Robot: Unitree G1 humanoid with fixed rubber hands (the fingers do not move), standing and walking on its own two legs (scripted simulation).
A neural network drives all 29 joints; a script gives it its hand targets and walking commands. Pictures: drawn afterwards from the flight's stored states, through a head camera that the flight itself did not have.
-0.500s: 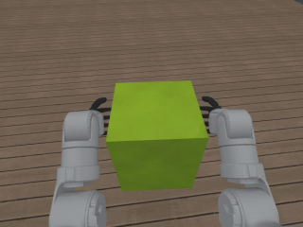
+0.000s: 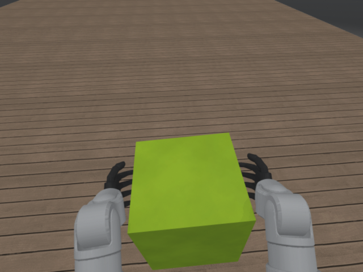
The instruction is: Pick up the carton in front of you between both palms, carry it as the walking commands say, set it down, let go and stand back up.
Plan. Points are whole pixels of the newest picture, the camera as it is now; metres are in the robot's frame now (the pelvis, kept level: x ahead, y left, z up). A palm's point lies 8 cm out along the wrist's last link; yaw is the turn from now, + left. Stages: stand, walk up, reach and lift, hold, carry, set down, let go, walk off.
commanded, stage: carry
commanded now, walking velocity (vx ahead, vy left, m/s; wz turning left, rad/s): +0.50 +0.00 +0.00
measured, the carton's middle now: (189, 204) +0.30 +0.01 +0.02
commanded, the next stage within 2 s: none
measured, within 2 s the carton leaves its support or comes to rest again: neither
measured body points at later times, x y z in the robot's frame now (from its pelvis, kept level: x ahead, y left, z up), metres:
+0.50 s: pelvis +0.31 -0.03 +0.00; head +0.28 -0.04 +0.44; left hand +0.58 +0.12 +0.09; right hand +0.59 -0.18 +0.08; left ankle +0.10 +0.08 -0.70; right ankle +0.43 -0.13 -0.73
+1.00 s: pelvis +0.55 -0.01 +0.01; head +0.54 +0.00 +0.46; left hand +0.83 +0.14 +0.09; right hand +0.84 -0.16 +0.10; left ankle +0.62 +0.08 -0.72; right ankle +0.47 -0.13 -0.72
